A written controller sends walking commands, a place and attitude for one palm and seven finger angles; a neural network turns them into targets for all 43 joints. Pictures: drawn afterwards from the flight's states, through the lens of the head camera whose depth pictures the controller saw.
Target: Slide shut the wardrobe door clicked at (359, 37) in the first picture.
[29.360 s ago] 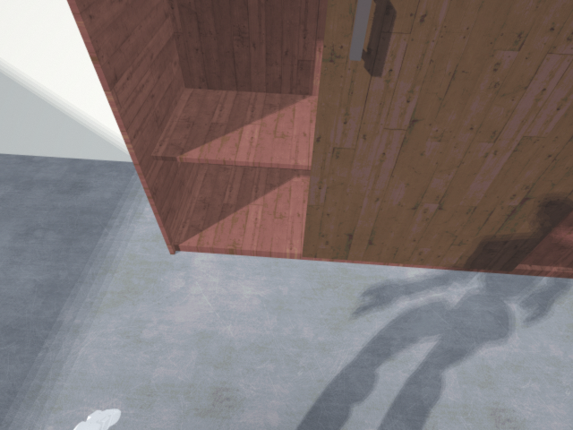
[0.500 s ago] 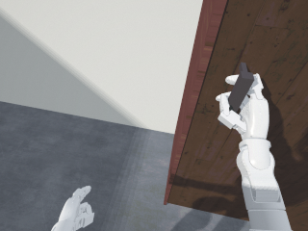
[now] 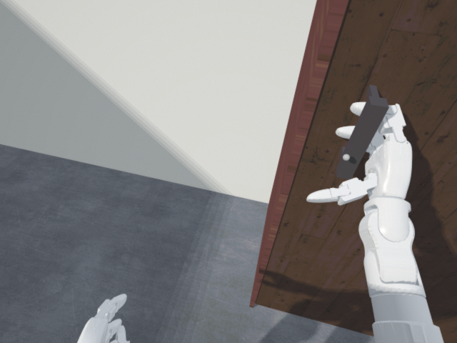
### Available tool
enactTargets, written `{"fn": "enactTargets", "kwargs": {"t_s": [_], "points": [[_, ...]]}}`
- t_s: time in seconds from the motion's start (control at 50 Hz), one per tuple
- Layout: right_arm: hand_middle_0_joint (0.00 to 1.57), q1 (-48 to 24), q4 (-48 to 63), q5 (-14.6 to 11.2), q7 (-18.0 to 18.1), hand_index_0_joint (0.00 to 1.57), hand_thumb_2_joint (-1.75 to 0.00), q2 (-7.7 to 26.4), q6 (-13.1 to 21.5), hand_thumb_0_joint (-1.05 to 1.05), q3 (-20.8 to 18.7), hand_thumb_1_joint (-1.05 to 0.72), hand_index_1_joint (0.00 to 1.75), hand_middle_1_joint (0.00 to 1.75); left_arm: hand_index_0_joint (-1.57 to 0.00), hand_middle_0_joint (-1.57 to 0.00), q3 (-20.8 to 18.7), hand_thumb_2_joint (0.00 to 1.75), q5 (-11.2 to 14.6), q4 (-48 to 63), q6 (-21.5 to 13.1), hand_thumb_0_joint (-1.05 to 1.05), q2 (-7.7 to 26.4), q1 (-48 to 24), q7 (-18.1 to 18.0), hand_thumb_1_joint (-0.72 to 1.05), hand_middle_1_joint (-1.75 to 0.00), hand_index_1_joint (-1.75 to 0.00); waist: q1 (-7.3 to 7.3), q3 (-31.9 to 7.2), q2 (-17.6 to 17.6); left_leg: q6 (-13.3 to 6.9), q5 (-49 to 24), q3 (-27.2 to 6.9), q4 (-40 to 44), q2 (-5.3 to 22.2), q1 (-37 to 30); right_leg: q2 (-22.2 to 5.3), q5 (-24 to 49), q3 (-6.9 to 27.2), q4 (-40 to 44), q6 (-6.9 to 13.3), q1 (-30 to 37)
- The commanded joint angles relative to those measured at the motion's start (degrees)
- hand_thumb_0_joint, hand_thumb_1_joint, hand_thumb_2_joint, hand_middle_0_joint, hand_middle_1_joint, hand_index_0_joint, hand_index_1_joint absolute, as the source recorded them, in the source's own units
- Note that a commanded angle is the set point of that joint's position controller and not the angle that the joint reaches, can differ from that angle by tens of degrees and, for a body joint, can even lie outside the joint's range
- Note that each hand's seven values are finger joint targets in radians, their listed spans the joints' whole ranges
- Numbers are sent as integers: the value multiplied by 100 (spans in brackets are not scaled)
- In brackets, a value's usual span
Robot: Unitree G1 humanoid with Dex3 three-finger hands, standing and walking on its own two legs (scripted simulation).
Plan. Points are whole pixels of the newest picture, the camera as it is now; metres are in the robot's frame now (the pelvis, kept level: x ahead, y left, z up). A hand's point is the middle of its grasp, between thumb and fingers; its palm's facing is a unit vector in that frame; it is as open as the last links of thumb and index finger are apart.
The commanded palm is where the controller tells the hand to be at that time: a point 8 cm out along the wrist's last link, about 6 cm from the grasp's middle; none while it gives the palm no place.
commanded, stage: loosen the grip on the handle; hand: right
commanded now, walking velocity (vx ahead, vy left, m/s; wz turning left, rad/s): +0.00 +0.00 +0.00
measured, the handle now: (357, 133) +0.39 -0.17 +0.21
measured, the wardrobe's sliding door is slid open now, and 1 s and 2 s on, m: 0.00 0.00 0.00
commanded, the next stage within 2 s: slip the hand off the handle in 0.06 s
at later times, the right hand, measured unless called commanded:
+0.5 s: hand (364, 161) +0.34 -0.17 +0.20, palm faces +0.15 +0.99 -0.06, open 14.7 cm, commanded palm +0.31 -0.23 +0.20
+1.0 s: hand (395, 184) +0.30 -0.21 +0.20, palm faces +0.16 +0.98 -0.08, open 14.7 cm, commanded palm +0.26 -0.25 +0.20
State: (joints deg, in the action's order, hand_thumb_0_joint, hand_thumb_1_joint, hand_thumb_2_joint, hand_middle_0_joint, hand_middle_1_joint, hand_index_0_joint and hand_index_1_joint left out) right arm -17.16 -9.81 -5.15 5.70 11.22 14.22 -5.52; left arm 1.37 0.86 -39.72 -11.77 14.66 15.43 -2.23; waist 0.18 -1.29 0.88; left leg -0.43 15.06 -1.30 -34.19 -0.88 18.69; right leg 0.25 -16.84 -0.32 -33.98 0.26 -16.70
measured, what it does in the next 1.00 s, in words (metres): stands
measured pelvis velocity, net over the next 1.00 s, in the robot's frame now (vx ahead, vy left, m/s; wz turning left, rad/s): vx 0.02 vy -0.01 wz -0.01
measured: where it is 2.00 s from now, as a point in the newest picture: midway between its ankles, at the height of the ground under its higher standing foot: outside the picture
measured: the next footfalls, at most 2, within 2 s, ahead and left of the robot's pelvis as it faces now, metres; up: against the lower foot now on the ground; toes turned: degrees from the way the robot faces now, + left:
none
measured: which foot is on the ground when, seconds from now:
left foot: down 0.00-1.00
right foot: down 0.00-1.00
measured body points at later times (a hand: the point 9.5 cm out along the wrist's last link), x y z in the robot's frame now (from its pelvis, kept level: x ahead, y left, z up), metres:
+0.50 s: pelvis +0.03 -0.01 +0.00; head +0.01 +0.00 +0.45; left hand +0.22 +0.19 -0.08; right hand +0.33 -0.23 +0.20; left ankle +0.03 +0.11 -0.73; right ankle +0.01 -0.12 -0.73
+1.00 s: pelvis +0.02 -0.01 +0.00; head +0.01 +0.00 +0.45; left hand +0.20 +0.21 -0.08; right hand +0.29 -0.26 +0.20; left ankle +0.03 +0.11 -0.73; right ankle +0.01 -0.12 -0.73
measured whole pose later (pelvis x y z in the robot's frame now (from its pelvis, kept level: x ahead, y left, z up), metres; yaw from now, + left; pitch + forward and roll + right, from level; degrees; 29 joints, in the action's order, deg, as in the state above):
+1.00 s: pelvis +0.02 -0.01 +0.00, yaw -1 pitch +0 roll +0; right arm -0.3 7.4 -11.4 -4.1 13.5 9.4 -12.2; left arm 2.6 0.9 -36.3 -9.2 13.7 13.8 -2.7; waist 2.2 -3.1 2.2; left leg 0.5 17.4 -1.0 -34.3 -0.3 16.9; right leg 0.8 -19.6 -0.1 -35.4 1.2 -15.6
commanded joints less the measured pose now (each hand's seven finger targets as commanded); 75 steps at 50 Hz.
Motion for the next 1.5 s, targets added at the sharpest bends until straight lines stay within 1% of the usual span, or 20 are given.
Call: {"fn": "enactTargets", "kwargs": {"t_s": [0.0,0.02,0.06,0.12,0.22,0.4,0.48,0.54,0.6,0.62,0.72,0.78,0.9,0.92,1.02,1.06,1.14,1.26,1.42,1.48], "points": [[25,-2072,1804,-48,-44,25,-20,393,167,0,147,55,115,115,-20,-20,-219,90,18,1037,-384,0,465,-821,-46,90,-30,-30,54,-1295,-38,-60,-454,132,617,90,-433,-43,767,-55,524,156,440],[25,-1939,1780,-23,-1,25,-20,543,98,0,-28,55,115,115,-20,-20,-240,90,-5,983,-356,0,488,-769,-48,90,-30,-30,65,-1351,-253,-56,-724,140,586,83,-534,-49,985,-51,489,162,432],[25,-1820,2081,24,12,25,-20,283,0,0,261,55,115,115,-20,-20,-239,90,-15,1059,-305,0,459,-743,-17,90,-30,-30,76,-1485,-220,-38,-1052,181,486,102,-597,-34,1248,-57,450,154,516],[25,-1731,2146,104,82,25,-20,359,-158,0,211,55,115,115,-20,-20,-228,90,-28,1022,-204,0,451,-715,-14,90,-30,-30,72,-1379,-272,-48,-1138,202,473,88,-570,-45,1344,-24,434,140,524],[25,-1364,2075,67,42,25,-20,689,-312,0,-197,55,115,115,-20,-20,-185,90,-46,1059,34,0,449,-759,-43,90,-30,-30,151,-1252,-326,-57,-1243,205,466,81,-662,-41,1377,-28,419,127,435],[25,-800,2282,-314,-225,25,-20,882,-489,0,-735,55,115,115,-20,-20,-92,90,-11,1256,365,0,348,-993,-85,90,-30,-30,277,-1241,-249,-71,-1506,261,447,69,-868,-24,1518,-44,427,83,408],[25,-821,2342,-315,-354,25,-20,1067,-406,0,-873,55,115,115,-20,-20,-106,90,-11,1271,388,0,380,-965,-106,90,-30,-30,232,-1205,-281,-63,-1433,251,455,62,-786,-33,1443,-31,399,104,411],[25,-1145,2474,-334,-545,25,-20,1026,-259,0,-723,55,115,115,-20,-20,-115,90,9,1262,326,0,408,-957,-119,90,-30,-30,141,-1257,61,-73,-1294,229,450,60,-644,-32,1361,-12,367,105,510],[25,-1195,2365,-409,-713,25,-20,972,-153,0,-626,55,115,115,-20,-20,-116,90,33,1225,207,0,432,-910,-155,90,-30,-30,102,-1162,109,-85,-1023,267,440,39,-456,-43,1195,84,366,85,521],[25,-1218,2286,-426,-758,25,-20,1040,-125,0,-688,55,115,115,-20,-20,-125,90,36,1175,181,0,457,-895,-175,90,-30,-30,85,-1100,-80,-86,-1002,270,464,34,-452,-65,1184,103,370,94,487],[25,-1210,1990,-542,-938,25,-20,1435,-124,0,-1101,55,115,115,-20,-20,-126,90,68,1126,100,0,536,-900,-249,90,-30,-30,166,-1169,139,-97,-779,254,477,51,-459,-34,982,111,413,79,362],[25,-699,2048,-677,-1004,25,-20,1300,-134,0,-1139,55,115,115,-20,-20,-129,90,68,1205,22,0,508,-918,-222,90,-30,-30,266,-1207,-100,-93,-868,293,449,50,-578,-35,1060,138,433,76,314],[25,136,3081,-688,-990,25,-20,1062,-97,0,-939,55,115,115,-20,-20,-135,90,22,1368,-93,0,463,-984,-105,90,-30,-30,357,-1346,90,-84,-1202,325,310,47,-645,-50,1405,105,371,71,471],[25,324,3187,-692,-960,25,-20,1225,-98,0,-1110,55,115,115,-20,-20,-134,90,11,1359,-93,0,487,-972,-94,90,-30,-30,393,-1328,-37,-88,-1236,318,308,45,-725,-60,1431,104,361,74,392],[25,729,3549,-712,-909,25,-20,1216,-199,0,-1132,55,115,115,-20,-20,-99,90,15,1343,-89,0,462,-1061,-112,90,-30,-30,346,-938,25,-70,-815,307,426,42,-526,-49,1016,83,393,80,275],[25,802,3697,-730,-928,25,-20,992,-217,0,-906,55,115,115,-20,-20,-67,90,18,1380,-124,0,417,-1111,-118,90,-30,-30,300,-829,45,-63,-629,325,447,47,-420,-45,865,128,418,80,313],[25,1221,4098,-772,-1022,25,-20,968,-209,0,-860,55,115,115,-20,-20,-53,90,11,1399,-187,0,409,-1115,-123,90,-30,-30,295,-939,30,-52,-659,337,421,63,-461,-41,873,159,377,85,370],[25,1743,4296,-846,-1105,25,-20,918,-328,0,-807,55,115,115,-20,-20,5,90,22,1406,-250,0,386,-1191,-151,90,-30,-30,307,-557,42,-43,-226,329,529,65,-297,-25,479,201,385,93,227],[25,2783,5085,-855,-1105,25,-20,903,-279,0,-836,55,115,115,-20,-20,26,90,-24,1538,-371,0,363,-1202,-70,90,-30,-30,441,-819,130,-61,-728,391,316,85,-525,-21,890,212,245,100,254],[25,2879,5147,-882,-1128,25,-20,863,-250,0,-823,55,115,115,-20,-20,18,90,-18,1529,-377,0,368,-1159,-46,90,-30,-30,400,-689,-6,-44,-837,421,264,81,-427,-29,957,204,191,83,162]]}}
